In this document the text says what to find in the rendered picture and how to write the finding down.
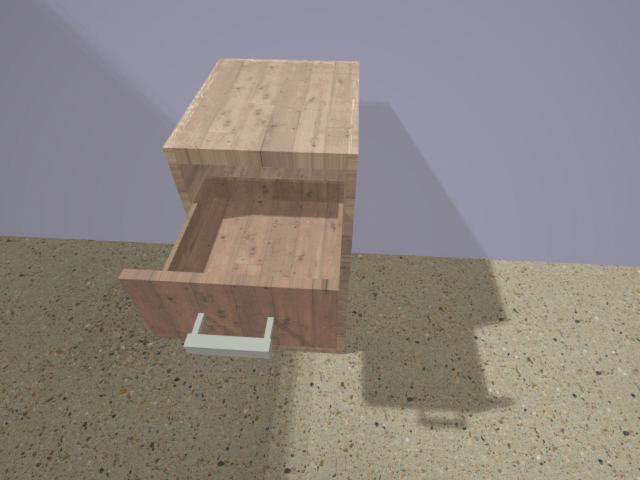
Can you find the cabinet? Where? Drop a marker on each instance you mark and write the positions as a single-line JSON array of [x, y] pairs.
[[274, 119]]

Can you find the drawer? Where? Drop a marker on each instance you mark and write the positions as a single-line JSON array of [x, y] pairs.
[[249, 249]]

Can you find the handle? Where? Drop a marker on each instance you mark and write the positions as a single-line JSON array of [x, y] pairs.
[[251, 347]]

